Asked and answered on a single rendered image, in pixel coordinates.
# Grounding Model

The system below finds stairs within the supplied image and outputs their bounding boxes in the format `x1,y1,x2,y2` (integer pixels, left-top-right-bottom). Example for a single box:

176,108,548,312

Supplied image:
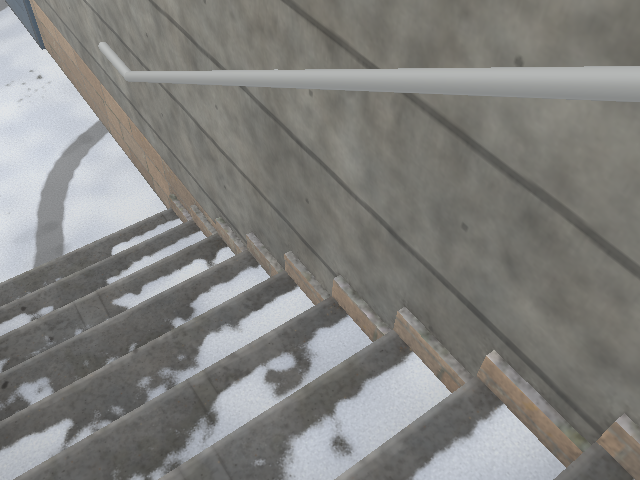
0,208,635,480

